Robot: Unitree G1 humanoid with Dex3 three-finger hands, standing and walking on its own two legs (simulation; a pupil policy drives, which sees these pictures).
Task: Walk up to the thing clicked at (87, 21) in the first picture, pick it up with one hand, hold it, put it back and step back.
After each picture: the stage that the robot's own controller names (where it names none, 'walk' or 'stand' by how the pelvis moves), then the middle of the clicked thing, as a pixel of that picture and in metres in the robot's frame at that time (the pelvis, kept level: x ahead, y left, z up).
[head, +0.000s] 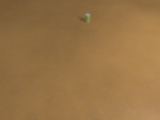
stand; (87, 18) +1.96 -0.11 -0.72
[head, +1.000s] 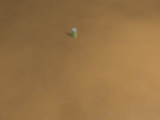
walk; (74, 32) +1.81 +0.20 -0.70
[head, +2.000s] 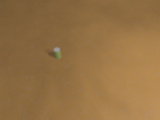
walk; (57, 53) +1.21 +0.34 -0.72
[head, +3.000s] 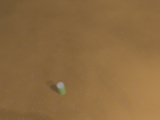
walk; (61, 88) +0.80 +0.25 -0.72
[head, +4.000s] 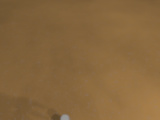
walk; out of the picture +0.51 +0.14 -0.70
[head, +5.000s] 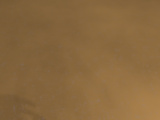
stand; out of the picture +0.43 +0.19 -0.71
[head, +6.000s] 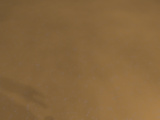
stand; out of the picture +0.42 +0.14 -0.72
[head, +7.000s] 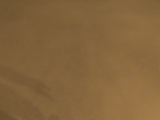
stand; out of the picture +0.43 +0.12 -0.72
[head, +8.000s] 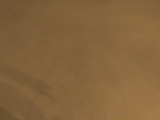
stand; out of the picture +0.42 +0.11 -0.72
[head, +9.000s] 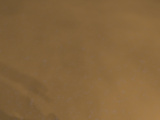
stand; out of the picture +0.41 +0.10 -0.71
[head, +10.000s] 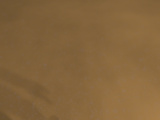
stand; out of the picture +0.42 +0.12 -0.72
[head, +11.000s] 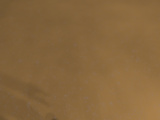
stand; out of the picture +0.41 +0.15 -0.72
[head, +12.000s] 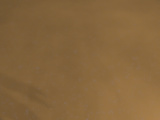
stand; out of the picture +0.38 +0.15 -0.73
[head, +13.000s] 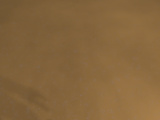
stand; out of the picture +0.40 +0.14 -0.73
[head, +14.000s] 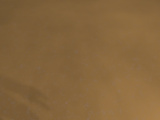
stand; out of the picture +0.39 +0.14 -0.73
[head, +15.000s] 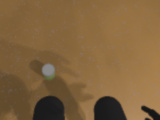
go down; (48, 72) +0.46 +0.15 -0.43
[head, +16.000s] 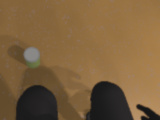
go down; (32, 58) +0.48 +0.17 -0.31
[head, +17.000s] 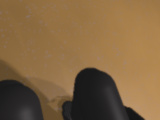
close in; out of the picture +0.47 +0.22 -0.23
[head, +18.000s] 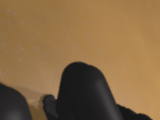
close; out of the picture +0.46 +0.24 -0.23
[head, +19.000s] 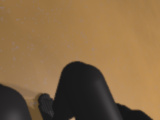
lift; out of the picture +0.43 +0.22 -0.24
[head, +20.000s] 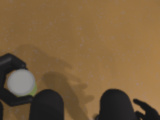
lift; (24, 85) +0.31 +0.20 -0.05
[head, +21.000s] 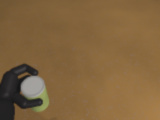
hold; (36, 94) +0.31 +0.15 +0.05
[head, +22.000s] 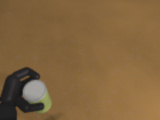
hold; (38, 97) +0.31 +0.15 +0.02
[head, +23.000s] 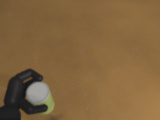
hold; (41, 99) +0.30 +0.14 +0.01
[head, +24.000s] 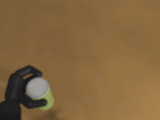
crouch; (41, 94) +0.32 +0.14 -0.01
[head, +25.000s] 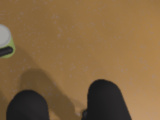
lower; (1, 42) +0.48 +0.20 -0.07
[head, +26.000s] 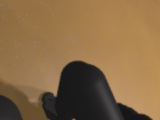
lower; out of the picture +0.45 +0.27 -0.22
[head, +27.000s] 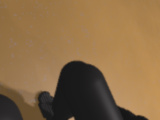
lower; out of the picture +0.45 +0.26 -0.24
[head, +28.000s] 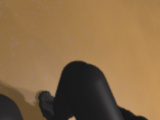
lower; out of the picture +0.45 +0.26 -0.24
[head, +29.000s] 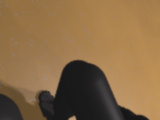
lower; out of the picture +0.45 +0.26 -0.23
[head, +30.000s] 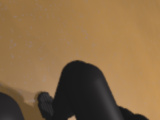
draw back; out of the picture +0.45 +0.24 -0.24
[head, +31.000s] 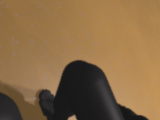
rise; out of the picture +0.44 +0.23 -0.24
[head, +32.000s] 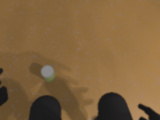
walk; (48, 74) +0.45 +0.15 -0.42
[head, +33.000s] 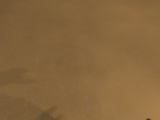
stand; out of the picture +0.39 +0.12 -0.66
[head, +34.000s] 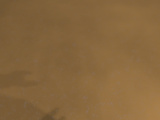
stand; out of the picture +0.39 +0.13 -0.66
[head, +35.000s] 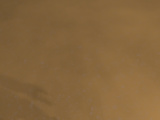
stand; out of the picture +0.40 +0.12 -0.70
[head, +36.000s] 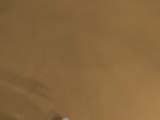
walk; out of the picture +0.41 +0.12 -0.72
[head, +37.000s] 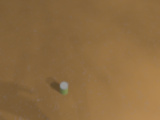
walk; (64, 88) +0.63 +0.08 -0.70
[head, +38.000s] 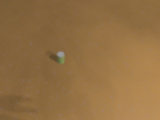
walk; (60, 57) +0.98 +0.17 -0.70
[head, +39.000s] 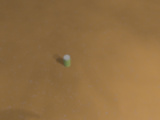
stand; (67, 60) +1.04 +0.12 -0.71
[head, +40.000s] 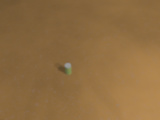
stand; (68, 68) +1.04 +0.13 -0.73
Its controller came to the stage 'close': yes
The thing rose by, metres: 0.72
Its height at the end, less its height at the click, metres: +0.00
